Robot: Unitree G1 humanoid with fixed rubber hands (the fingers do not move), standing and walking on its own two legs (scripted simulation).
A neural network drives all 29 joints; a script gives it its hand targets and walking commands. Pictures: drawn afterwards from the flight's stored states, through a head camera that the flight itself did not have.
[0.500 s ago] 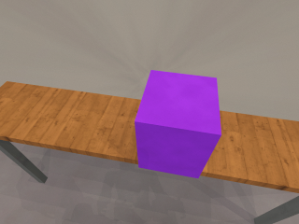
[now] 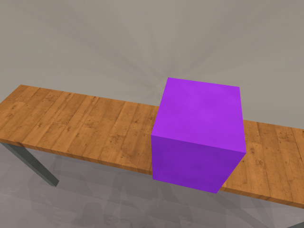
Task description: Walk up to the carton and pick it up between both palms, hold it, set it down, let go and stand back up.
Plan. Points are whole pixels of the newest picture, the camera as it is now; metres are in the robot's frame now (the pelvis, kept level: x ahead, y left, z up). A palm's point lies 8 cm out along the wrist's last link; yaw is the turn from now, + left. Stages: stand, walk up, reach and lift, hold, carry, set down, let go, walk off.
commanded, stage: walk up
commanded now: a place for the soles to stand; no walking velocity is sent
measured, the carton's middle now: (192, 136) +0.39 -0.09 +0.01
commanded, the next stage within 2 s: none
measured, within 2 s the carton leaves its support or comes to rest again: neither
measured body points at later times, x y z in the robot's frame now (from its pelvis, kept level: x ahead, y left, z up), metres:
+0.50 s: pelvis +0.02 +0.01 +0.00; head +0.03 +0.00 +0.45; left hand +0.10 +0.24 -0.14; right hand +0.09 -0.25 -0.14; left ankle +0.00 +0.08 -0.73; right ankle +0.02 -0.12 -0.73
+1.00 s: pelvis +0.01 +0.01 -0.01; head +0.03 -0.02 +0.43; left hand +0.14 +0.23 -0.14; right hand +0.01 -0.26 -0.16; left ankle +0.00 +0.08 -0.73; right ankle +0.02 -0.11 -0.73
